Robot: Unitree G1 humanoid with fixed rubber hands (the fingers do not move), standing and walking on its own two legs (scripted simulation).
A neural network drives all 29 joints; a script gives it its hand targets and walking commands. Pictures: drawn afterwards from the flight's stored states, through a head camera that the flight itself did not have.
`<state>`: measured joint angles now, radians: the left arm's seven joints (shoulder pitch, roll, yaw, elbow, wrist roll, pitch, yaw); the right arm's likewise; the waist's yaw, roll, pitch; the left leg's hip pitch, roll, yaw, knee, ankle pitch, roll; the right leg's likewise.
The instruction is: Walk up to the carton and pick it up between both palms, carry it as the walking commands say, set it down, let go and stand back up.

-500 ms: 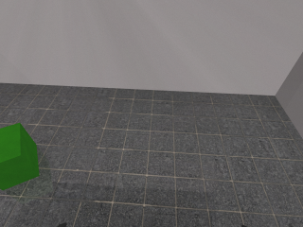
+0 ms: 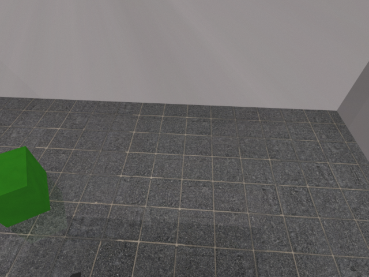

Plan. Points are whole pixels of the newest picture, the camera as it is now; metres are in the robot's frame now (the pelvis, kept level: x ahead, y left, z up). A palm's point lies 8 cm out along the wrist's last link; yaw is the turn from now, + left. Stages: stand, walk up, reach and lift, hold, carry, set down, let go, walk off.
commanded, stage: stand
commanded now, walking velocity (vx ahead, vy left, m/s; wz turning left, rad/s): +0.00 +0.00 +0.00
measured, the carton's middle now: (16, 185) +0.70 +0.97 -0.63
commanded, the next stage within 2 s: walk up in 0.14 s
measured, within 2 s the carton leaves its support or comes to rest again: neither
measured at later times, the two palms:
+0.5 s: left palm out of the picture +0.06 +0.30 -0.10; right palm out of the picture +0.08 -0.26 -0.11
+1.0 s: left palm out of the picture -0.02 +0.47 -0.09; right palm (244, 269) +0.20 -0.13 -0.12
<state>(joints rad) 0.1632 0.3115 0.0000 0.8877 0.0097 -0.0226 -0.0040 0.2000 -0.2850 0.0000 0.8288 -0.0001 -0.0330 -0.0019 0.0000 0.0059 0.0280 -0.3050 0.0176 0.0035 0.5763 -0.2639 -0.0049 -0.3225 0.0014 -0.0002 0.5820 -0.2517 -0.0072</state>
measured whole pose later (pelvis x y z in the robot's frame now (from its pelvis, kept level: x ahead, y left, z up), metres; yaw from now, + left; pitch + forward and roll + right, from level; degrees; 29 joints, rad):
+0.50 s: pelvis -0.01 +0.01 +0.00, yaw +4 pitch +0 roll +0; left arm 0.16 0.34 0.00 0.94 0.01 -0.06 0.00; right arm 0.22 -0.33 -0.01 0.88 0.00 0.04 0.09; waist 0.00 0.01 0.03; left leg -0.45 0.04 0.01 0.83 -0.33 -0.01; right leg -0.32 -0.04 -0.06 0.54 -0.23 -0.01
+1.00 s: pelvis +0.03 +0.13 -0.01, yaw +20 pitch +0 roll +1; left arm 0.25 0.45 0.00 0.94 0.01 -0.09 0.01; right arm 0.22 -0.39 -0.06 0.88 0.00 0.05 0.12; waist 0.00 0.01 0.04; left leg -0.39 -0.06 -0.06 0.83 -0.37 0.00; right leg -0.33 -0.03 -0.11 0.66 -0.30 -0.05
